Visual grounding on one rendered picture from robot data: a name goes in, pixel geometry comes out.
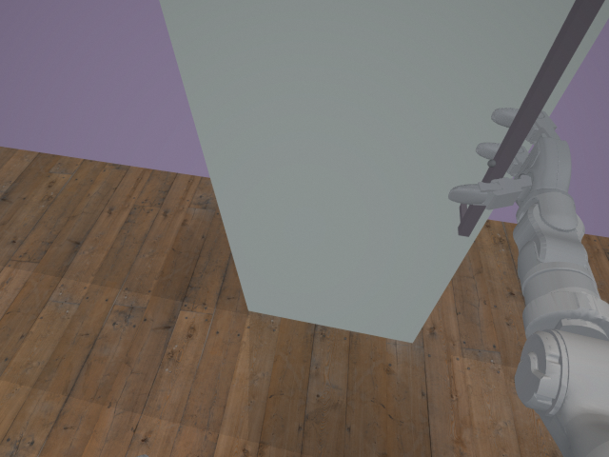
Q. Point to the handle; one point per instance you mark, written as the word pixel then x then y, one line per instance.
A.
pixel 571 33

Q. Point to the right robot upper arm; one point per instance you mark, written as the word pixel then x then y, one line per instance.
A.
pixel 564 377

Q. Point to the right robot forearm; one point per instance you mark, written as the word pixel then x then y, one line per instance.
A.
pixel 557 283

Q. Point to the robot right hand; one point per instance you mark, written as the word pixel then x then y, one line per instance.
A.
pixel 547 166

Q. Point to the fridge door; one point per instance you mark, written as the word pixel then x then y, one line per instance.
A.
pixel 334 130

